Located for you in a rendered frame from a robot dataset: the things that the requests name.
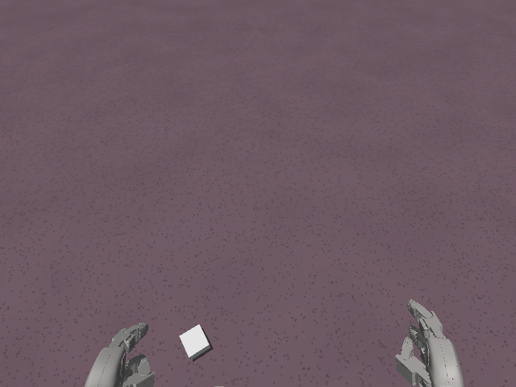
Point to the left robot hand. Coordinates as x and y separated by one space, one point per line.
110 369

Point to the small box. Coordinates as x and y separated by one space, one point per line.
194 342

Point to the right robot hand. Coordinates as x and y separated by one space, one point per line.
438 353

